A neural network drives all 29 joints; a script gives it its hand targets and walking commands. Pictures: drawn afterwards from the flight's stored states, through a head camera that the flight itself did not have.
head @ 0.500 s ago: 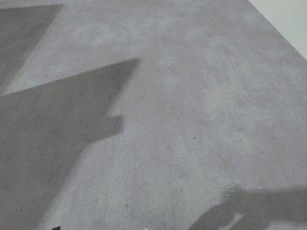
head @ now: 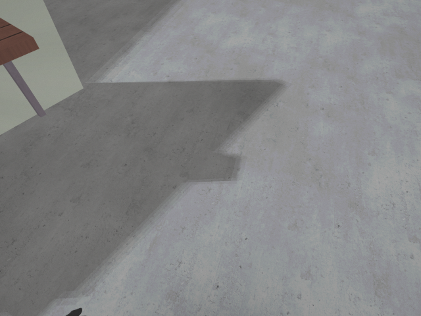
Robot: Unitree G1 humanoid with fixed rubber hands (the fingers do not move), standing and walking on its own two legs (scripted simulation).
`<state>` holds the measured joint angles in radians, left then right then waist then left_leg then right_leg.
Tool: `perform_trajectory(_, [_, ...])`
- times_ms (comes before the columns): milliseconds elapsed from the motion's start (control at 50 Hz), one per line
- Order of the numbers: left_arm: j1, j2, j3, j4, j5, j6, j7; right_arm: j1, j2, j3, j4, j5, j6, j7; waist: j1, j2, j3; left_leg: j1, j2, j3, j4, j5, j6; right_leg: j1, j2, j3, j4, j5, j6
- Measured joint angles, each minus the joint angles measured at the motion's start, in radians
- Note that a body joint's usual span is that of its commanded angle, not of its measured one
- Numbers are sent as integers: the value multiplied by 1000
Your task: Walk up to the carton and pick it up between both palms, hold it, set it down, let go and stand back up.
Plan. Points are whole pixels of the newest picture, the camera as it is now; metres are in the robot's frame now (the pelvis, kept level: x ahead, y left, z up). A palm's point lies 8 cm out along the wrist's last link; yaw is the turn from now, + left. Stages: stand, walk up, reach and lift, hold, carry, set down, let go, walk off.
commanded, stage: walk up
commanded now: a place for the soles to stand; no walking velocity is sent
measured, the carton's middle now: out of the picture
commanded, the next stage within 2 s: none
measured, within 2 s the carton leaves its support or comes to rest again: neither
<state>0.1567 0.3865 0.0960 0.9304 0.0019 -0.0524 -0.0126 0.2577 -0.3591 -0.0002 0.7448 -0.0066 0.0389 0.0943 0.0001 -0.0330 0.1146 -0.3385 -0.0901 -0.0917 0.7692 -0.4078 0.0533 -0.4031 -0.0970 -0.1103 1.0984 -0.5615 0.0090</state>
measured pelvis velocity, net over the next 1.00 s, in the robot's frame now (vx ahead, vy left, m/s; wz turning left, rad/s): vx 0.18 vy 0.18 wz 0.55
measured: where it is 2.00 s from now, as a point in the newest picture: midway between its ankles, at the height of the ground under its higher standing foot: (112, 277)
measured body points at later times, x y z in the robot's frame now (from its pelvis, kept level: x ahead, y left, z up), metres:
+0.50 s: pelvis +0.09 +0.07 -0.01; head +0.10 +0.06 +0.44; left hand +0.08 +0.42 -0.10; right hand +0.31 -0.14 -0.12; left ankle +0.14 +0.25 -0.70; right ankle +0.08 -0.07 -0.71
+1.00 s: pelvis +0.18 +0.18 -0.01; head +0.22 +0.18 +0.44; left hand +0.10 +0.50 -0.11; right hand +0.40 -0.03 -0.14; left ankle +0.15 +0.27 -0.69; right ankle +0.28 +0.11 -0.71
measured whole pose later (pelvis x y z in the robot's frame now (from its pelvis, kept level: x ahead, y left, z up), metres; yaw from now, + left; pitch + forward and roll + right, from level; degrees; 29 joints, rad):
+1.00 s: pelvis +0.18 +0.18 -0.01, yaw +32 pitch -3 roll +0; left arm 0.19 0.38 0.08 0.92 0.03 -0.10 -0.01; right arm 0.29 -0.37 0.00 0.74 -0.01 0.03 0.07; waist -0.01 0.05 0.12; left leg -0.45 -0.09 -0.06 0.99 -0.41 0.04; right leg -0.40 -0.08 -0.15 0.82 -0.36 -0.02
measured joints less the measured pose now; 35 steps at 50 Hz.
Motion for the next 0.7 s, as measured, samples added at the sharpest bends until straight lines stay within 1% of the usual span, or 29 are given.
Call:
perform_trajectory(60, [0,0,-17,-5,0,0,1,10,0,0,0,0,1,-14,1,-8,30,28,-45,-2,-11,-5,15,-36,35,6,-75,11,-7])
perform_trajectory(120, [0,1,-31,-6,0,-6,7,11,0,1,0,0,7,-14,1,2,50,48,-85,-5,-11,-17,30,-43,60,18,-231,21,-17])
perform_trajectory(140, [0,-1,-33,-6,0,-9,10,11,0,1,0,0,10,-14,1,12,50,52,-94,-11,-11,-22,33,-38,67,27,-265,100,-32])
perform_trajectory(160, [1,-7,-33,-6,0,-14,14,10,0,1,0,0,16,-15,1,33,48,57,-94,-21,-11,-26,34,-24,73,25,-303,217,-46])
perform_trajectory(180, [5,-11,-34,-6,5,-22,18,6,0,1,0,0,22,-14,1,58,46,57,-89,-30,-3,-25,32,-8,79,14,-326,255,-56])
perform_trajectory(220, [7,-11,-34,-5,9,-30,29,0,1,0,0,0,28,-13,1,90,39,39,-79,-26,58,-24,15,35,75,-8,-366,232,-63])
perform_trajectory(280, [7,-11,-34,-5,7,-30,43,-3,-1,0,0,0,27,-12,1,129,26,-4,-14,5,138,-24,-1,111,59,-57,-423,216,-49])
perform_trajectory(320, [7,-11,-28,-5,8,-30,46,-8,-3,0,0,0,25,-9,1,146,13,-37,34,7,159,-24,-8,152,47,-90,-442,207,-38])
perform_trajectory(380, [7,-11,-21,-5,11,-30,45,-32,-6,0,0,0,24,-1,1,161,1,-89,111,7,159,-24,-18,202,31,-135,-440,178,-24])
perform_trajectory(440, [7,-11,-21,-5,16,-30,32,-61,-6,1,0,0,24,7,1,163,1,-134,172,7,159,-25,-25,256,10,-177,-424,141,-1])
perform_trajectory(480, [8,-11,-20,-5,19,-30,22,-77,-6,1,0,0,23,14,1,159,1,-153,201,8,158,-25,-27,294,-7,-204,-409,113,21])
perform_trajectory(540, [19,-11,-18,-5,23,-28,12,-93,-7,0,-1,0,11,21,0,139,-18,-153,225,24,132,-18,-27,330,-44,-231,-365,60,63])
perform_trajectory(560, [21,-11,-17,-4,25,-22,10,-95,-7,0,-1,0,3,21,0,125,-27,-152,220,34,131,33,-42,332,-64,-232,-339,37,76])
perform_trajectory(580, [21,-8,-16,-4,27,-16,9,-95,-7,0,-1,0,-6,22,0,97,-29,-144,196,50,137,91,-52,332,-99,-225,-301,11,77])
perform_trajectory(600, [20,-5,-15,-4,27,-11,8,-93,-7,0,-1,0,-16,21,-1,59,-28,-134,165,75,150,89,-54,310,-144,-199,-229,6,56])
perform_trajectory(620, [18,-5,-15,-4,23,-8,5,-88,-7,0,-1,0,-27,16,-4,34,-30,-130,141,89,158,65,-53,262,-155,-143,-125,2,34])
perform_trajectory(640, [10,-5,-16,-6,19,-6,-1,-76,-7,0,0,0,-32,11,-10,22,-29,-129,122,87,159,49,-47,208,-129,-82,-24,-4,18])
perform_trajectory(660, [0,-5,-16,-11,15,-6,-6,-61,-6,0,0,0,-33,8,-14,18,-26,-129,110,76,156,41,-40,158,-89,-39,57,-5,6])
perform_trajectory(700, [-13,-4,-16,-22,9,-20,-7,-29,-6,0,0,0,-24,4,-13,10,-11,-117,89,59,136,42,-26,70,-30,-3,145,21,-9])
